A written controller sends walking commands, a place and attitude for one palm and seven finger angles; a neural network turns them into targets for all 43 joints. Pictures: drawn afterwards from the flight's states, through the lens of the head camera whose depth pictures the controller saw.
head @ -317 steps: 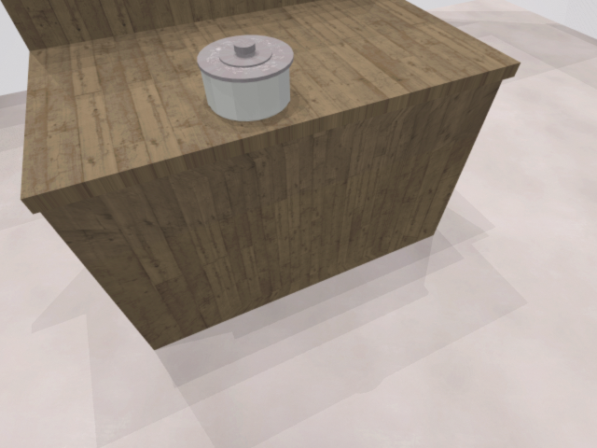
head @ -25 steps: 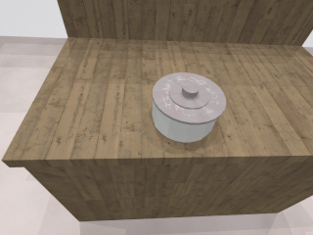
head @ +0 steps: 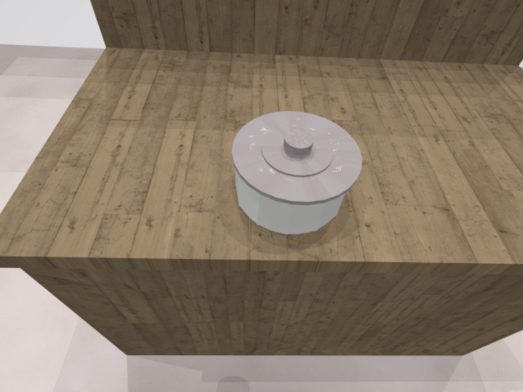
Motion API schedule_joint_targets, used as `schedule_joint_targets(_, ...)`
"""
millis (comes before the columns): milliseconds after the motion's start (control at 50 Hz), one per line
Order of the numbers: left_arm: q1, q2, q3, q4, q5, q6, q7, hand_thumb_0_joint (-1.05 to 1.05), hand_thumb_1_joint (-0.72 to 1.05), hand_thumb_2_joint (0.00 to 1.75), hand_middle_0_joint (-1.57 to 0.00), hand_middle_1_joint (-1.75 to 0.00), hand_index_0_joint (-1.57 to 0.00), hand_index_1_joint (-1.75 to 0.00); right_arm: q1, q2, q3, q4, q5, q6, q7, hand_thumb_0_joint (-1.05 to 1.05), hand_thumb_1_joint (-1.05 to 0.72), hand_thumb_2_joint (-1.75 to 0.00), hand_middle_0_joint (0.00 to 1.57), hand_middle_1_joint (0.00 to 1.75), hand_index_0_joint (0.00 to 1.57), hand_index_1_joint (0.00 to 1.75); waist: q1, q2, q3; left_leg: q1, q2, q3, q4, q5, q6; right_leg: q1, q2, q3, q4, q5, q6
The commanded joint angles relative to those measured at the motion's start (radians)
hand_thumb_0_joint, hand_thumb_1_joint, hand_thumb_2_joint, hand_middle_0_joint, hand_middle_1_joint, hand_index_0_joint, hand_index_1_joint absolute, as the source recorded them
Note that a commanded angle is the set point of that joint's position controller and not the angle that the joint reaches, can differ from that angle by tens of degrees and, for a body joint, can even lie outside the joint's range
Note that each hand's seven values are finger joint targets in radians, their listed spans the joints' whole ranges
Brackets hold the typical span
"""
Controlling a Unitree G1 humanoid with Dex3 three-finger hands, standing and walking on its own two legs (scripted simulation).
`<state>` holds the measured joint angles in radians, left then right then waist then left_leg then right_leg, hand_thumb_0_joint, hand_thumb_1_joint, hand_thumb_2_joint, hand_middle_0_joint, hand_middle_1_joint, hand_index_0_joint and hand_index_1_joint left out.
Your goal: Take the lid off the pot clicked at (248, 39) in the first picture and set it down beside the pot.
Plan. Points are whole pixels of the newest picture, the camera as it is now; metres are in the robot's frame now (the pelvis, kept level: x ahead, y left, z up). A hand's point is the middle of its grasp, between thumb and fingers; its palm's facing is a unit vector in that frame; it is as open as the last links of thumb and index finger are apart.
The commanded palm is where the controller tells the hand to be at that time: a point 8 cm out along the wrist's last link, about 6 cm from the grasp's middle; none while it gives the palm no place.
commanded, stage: shuffle to correct the standing spot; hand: left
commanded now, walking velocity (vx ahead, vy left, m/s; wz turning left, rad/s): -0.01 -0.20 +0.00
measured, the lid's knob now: (298, 141) +0.46 -0.02 +0.14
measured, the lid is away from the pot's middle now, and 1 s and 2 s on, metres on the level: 0.00 0.00 0.00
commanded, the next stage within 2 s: come to a stop and stand still in 1.12 s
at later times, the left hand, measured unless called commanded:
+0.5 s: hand out of the picture +0.01 +0.14 -0.20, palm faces +0.04 -0.99 -0.14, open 7.4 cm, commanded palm none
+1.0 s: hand out of the picture +0.06 +0.06 -0.20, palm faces +0.04 -0.99 -0.15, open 7.3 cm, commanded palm none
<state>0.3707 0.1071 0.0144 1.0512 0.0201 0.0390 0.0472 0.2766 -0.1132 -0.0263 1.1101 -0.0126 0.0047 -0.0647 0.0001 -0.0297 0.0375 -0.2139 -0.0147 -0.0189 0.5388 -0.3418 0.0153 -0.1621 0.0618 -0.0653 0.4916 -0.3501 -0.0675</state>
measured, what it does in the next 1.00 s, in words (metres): steps to the right: left foot, then right foot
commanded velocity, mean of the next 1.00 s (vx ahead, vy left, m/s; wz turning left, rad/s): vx -0.01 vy -0.20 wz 0.02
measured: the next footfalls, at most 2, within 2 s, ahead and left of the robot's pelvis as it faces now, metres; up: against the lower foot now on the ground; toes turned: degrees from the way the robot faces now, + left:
left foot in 0.38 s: +0.02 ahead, +0.05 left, +0.00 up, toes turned +6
right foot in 0.80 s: +0.04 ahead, -0.26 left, +0.00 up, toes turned -3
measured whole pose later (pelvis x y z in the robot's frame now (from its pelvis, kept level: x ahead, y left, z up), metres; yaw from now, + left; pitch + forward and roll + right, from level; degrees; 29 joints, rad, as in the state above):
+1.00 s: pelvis +0.02 -0.11 -0.01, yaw +2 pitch -1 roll -3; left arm 0.24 0.19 0.03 0.94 0.02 0.07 0.03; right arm 0.25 -0.17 -0.06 1.00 -0.01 0.03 -0.03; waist -0.02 -0.04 0.09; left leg -0.29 0.05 0.09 0.67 -0.34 0.01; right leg -0.25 -0.03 -0.09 0.61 -0.34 0.03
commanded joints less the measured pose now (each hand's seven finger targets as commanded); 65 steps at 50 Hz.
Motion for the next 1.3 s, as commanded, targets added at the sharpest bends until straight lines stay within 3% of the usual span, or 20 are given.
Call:
schedule_joint_targets(0,0.110,0.093,0.026,-0.050,0.004,-0.005,0.003,0.00,0.90,0.90,-0.20,-0.30,-0.20,-0.30,0.075,-0.104,-0.028,-0.033,0.003,-0.001,-0.013,0.00,-0.90,-0.90,0.20,0.30,0.20,0.30,-0.004,-0.005,0.012,-0.057,0.142,-0.060,0.002,0.303,0.050,0.015,-0.145,0.120,-0.057,0.408,0.047)
schedule_joint_targets(200,0.075,0.147,0.042,-0.114,0.024,-0.012,0.011,0.00,0.90,0.90,-0.20,-0.30,-0.20,-0.30,-0.016,-0.070,-0.035,-0.084,0.010,0.009,-0.003,0.00,-0.90,-0.90,0.20,0.30,0.20,0.30,0.014,-0.023,0.046,-0.268,0.048,0.059,0.459,-0.209,-0.007,0.071,-0.286,0.237,-0.149,0.747,-0.176)
schedule_joint_targets(320,0.014,0.177,0.044,-0.161,0.008,-0.013,0.000,0.00,0.90,0.90,-0.20,-0.30,-0.20,-0.30,0.099,-0.077,-0.032,-0.071,0.012,0.000,-0.001,0.00,-0.90,-0.90,0.20,0.30,0.20,0.30,-0.052,0.005,-0.026,-0.003,0.046,0.088,0.011,0.064,0.021,0.003,-0.186,0.135,0.013,0.788,-0.046)
schedule_joint_targets(340,-0.004,0.175,0.043,-0.178,0.000,-0.017,-0.007,0.00,0.90,0.90,-0.20,-0.30,-0.20,-0.30,0.164,-0.103,-0.042,-0.053,0.008,-0.008,-0.005,0.00,-0.90,-0.90,0.20,0.30,0.20,0.30,-0.078,0.013,-0.059,0.151,0.121,0.007,-0.092,0.202,0.068,-0.101,-0.142,0.107,0.146,0.702,0.021)
schedule_joint_targets(380,0.000,0.165,0.046,-0.201,-0.012,-0.009,-0.006,0.00,0.90,0.90,-0.20,-0.30,-0.20,-0.30,0.165,-0.219,-0.053,-0.110,-0.003,-0.001,-0.011,0.00,-0.90,-0.90,0.20,0.30,0.20,0.30,-0.084,0.258,-0.057,0.114,0.546,-0.527,-0.223,0.575,0.359,-0.359,-0.011,0.117,0.746,-0.234,0.131)
schedule_joint_targets(460,-0.045,0.169,0.049,-0.202,0.010,0.010,-0.027,0.00,0.90,0.90,-0.20,-0.30,-0.20,-0.30,-0.088,-0.178,-0.039,-0.195,-0.020,-0.032,0.003,0.00,-0.90,-0.90,0.20,0.30,0.20,0.30,0.052,0.083,0.031,-0.101,0.363,-0.258,-0.218,0.384,0.211,-0.383,-0.070,0.198,0.887,-0.110,0.071)
schedule_joint_targets(520,-0.044,0.152,0.042,-0.191,0.005,0.021,-0.038,0.00,0.90,0.90,-0.20,-0.30,-0.20,-0.30,-0.062,-0.195,-0.052,-0.191,-0.022,-0.026,0.022,0.00,-0.90,-0.90,0.20,0.30,0.20,0.30,0.037,0.133,-0.008,-0.059,0.260,-0.094,-0.200,0.305,0.148,-0.341,-0.073,0.096,0.695,-0.081,0.106)
schedule_joint_targets(620,-0.144,0.131,0.027,-0.215,0.000,0.011,-0.043,0.00,0.90,0.90,-0.20,-0.30,-0.20,-0.30,0.029,-0.227,-0.076,-0.170,-0.022,-0.005,0.031,0.00,-0.90,-0.90,0.20,0.30,0.20,0.30,-0.039,0.233,-0.011,0.038,0.272,-0.106,-0.179,0.331,0.124,-0.286,-0.093,-0.003,0.316,-0.136,0.121)
schedule_joint_targets(700,-0.101,0.145,0.027,-0.195,-0.010,0.000,-0.045,0.00,0.90,0.90,-0.20,-0.30,-0.20,-0.30,0.026,-0.252,-0.083,-0.176,-0.011,0.006,0.025,0.00,-0.90,-0.90,0.20,0.30,0.20,0.30,-0.017,0.235,-0.074,0.049,0.264,-0.095,-0.053,0.451,0.062,-0.109,-0.083,-0.030,0.007,0.028,0.101)
schedule_joint_targets(740,-0.058,0.190,0.035,-0.169,-0.012,-0.004,-0.039,0.00,0.90,0.90,-0.20,-0.30,-0.20,-0.30,0.048,-0.224,-0.081,-0.174,-0.006,0.012,0.028,0.00,-0.90,-0.90,0.20,0.30,0.20,0.30,-0.013,0.125,-0.085,-0.037,0.209,-0.034,0.038,0.410,0.017,0.062,-0.100,-0.018,-0.115,0.223,0.083)
schedule_joint_targets(780,-0.015,0.260,0.045,-0.160,0.003,-0.005,-0.021,0.00,0.90,0.90,-0.20,-0.30,-0.20,-0.30,0.040,-0.145,-0.064,-0.196,0.001,0.017,0.031,0.00,-0.90,-0.90,0.20,0.30,0.20,0.30,-0.001,-0.095,-0.111,-0.204,0.097,0.102,0.247,0.117,-0.028,0.188,-0.290,0.122,-0.069,0.652,0.013)
schedule_joint_targets(820,-0.045,0.278,0.048,-0.153,0.016,0.004,-0.014,0.00,0.90,0.90,-0.20,-0.30,-0.20,-0.30,-0.007,-0.142,-0.060,-0.196,0.008,0.042,0.022,0.00,-0.90,-0.90,0.20,0.30,0.20,0.30,0.017,-0.364,-0.062,-0.221,0.049,0.106,0.390,-0.253,-0.043,0.057,-0.337,0.189,-0.158,0.586,-0.097)
schedule_joint_targets(880,-0.110,0.245,0.042,-0.168,0.018,0.008,-0.005,0.00,0.90,0.90,-0.20,-0.30,-0.20,-0.30,0.009,-0.119,-0.055,-0.168,0.006,0.022,0.028,0.00,-0.90,-0.90,0.20,0.30,0.20,0.30,-0.026,-0.179,0.007,-0.172,0.048,0.103,0.298,-0.174,-0.031,-0.023,-0.310,0.140,-0.078,0.610,-0.111)
schedule_joint_targets(920,-0.121,0.226,0.035,-0.167,0.004,0.010,-0.004,0.00,0.90,0.90,-0.20,-0.30,-0.20,-0.30,0.090,-0.109,-0.046,-0.129,0.006,0.015,0.026,0.00,-0.90,-0.90,0.20,0.30,0.20,0.30,-0.059,-0.118,-0.026,-0.029,0.059,0.111,-0.022,0.079,-0.024,-0.037,-0.246,0.081,0.036,0.576,-0.033)
schedule_joint_targets(960,-0.077,0.141,0.030,-0.183,-0.015,0.021,-0.013,0.00,0.90,0.90,-0.20,-0.30,-0.20,-0.30,0.100,-0.208,-0.058,-0.129,-0.011,0.001,0.020,0.00,-0.90,-0.90,0.20,0.30,0.20,0.30,-0.046,0.196,-0.023,0.065,0.330,-0.195,-0.162,0.398,0.104,-0.203,-0.092,-0.007,0.223,0.076,0.086)
schedule_joint_targets(1000,-0.101,0.161,0.034,-0.188,-0.007,0.037,-0.013,0.00,0.90,0.90,-0.20,-0.30,-0.20,-0.30,0.086,-0.236,-0.060,-0.138,-0.017,-0.002,0.012,0.00,-0.90,-0.90,0.20,0.30,0.20,0.30,-0.048,0.301,0.000,-0.060,0.415,-0.293,-0.222,0.448,0.214,-0.231,-0.081,0.083,0.531,-0.264,0.084)
schedule_joint_targets(1100,-0.102,0.154,0.032,-0.184,-0.017,0.020,-0.031,0.00,0.90,0.90,-0.20,-0.30,-0.20,-0.30,-0.023,-0.223,-0.066,-0.165,-0.021,-0.002,0.016,0.00,-0.90,-0.90,0.20,0.30,0.20,0.30,0.001,0.197,-0.013,0.009,0.329,-0.120,-0.132,0.529,0.140,-0.210,-0.118,0.053,0.309,-0.206,0.085)
schedule_joint_targets(1180,-0.032,0.163,0.033,-0.146,-0.013,0.006,-0.027,0.00,0.90,0.90,-0.20,-0.30,-0.20,-0.30,0.031,-0.221,-0.082,-0.137,0.004,0.015,0.017,0.00,-0.90,-0.90,0.20,0.30,0.20,0.30,-0.010,0.070,-0.078,0.043,0.246,-0.031,0.039,0.533,0.044,0.001,-0.101,-0.024,-0.112,0.214,0.082)
schedule_joint_targets(1220,-0.031,0.203,0.037,-0.148,-0.004,0.005,-0.016,0.00,0.90,0.90,-0.20,-0.30,-0.20,-0.30,0.045,-0.169,-0.074,-0.145,0.007,0.019,0.022,0.00,-0.90,-0.90,0.20,0.30,0.20,0.30,-0.019,-0.025,-0.111,-0.070,0.161,0.060,0.121,0.355,-0.002,0.099,-0.216,0.064,-0.038,0.582,0.036)
schedule_joint_targets(1280,-0.050,0.213,0.024,-0.112,-0.006,-0.023,-0.007,0.00,0.90,0.90,-0.20,-0.30,-0.20,-0.30,-0.019,-0.084,-0.042,-0.140,0.010,0.029,0.027,0.00,-0.90,-0.90,0.20,0.30,0.20,0.30,-0.011,-0.202,-0.053,-0.067,0.062,0.098,0.172,-0.078,-0.049,0.012,-0.302,0.181,-0.155,0.578,-0.025)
